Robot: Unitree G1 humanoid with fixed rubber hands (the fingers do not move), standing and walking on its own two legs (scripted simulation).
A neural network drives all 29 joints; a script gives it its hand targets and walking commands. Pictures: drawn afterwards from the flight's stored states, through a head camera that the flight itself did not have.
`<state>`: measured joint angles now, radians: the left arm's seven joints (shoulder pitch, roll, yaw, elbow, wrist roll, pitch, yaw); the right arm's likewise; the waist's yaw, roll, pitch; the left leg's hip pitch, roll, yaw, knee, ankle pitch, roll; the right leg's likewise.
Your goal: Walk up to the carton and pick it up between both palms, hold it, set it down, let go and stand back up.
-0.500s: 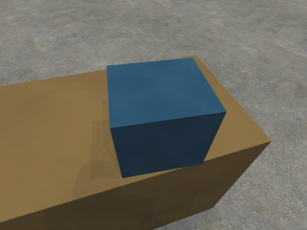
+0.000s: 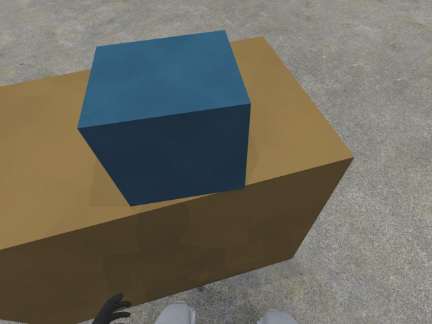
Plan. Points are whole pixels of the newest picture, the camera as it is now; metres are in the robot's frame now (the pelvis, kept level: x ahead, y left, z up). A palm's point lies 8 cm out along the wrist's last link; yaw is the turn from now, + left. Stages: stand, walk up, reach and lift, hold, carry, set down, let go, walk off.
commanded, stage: walk up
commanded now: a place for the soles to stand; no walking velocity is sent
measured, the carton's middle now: (175, 122) +0.46 +0.07 +0.11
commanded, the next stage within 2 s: none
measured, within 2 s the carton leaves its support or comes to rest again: neither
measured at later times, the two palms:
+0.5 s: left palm out of the picture -0.04 +0.27 -0.12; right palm out of the picture +0.00 -0.23 -0.08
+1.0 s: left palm out of the picture +0.04 +0.26 -0.12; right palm out of the picture +0.12 -0.21 -0.10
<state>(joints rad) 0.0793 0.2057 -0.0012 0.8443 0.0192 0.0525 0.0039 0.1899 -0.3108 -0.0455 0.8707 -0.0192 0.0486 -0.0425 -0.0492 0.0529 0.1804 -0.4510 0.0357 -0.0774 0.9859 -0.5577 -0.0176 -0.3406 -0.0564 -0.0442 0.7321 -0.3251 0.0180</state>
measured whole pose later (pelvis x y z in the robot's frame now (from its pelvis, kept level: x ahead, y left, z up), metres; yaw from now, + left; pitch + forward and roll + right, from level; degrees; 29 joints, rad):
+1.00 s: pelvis +0.03 +0.02 +0.02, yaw +10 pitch -1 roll -1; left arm 0.25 0.21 -0.01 0.93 0.02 -0.02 0.01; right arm 0.28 -0.20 0.03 0.92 -0.02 -0.04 -0.01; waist 0.00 -0.01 0.04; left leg -0.12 0.00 0.00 0.54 -0.40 0.02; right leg -0.22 -0.02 -0.05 0.54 -0.29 0.01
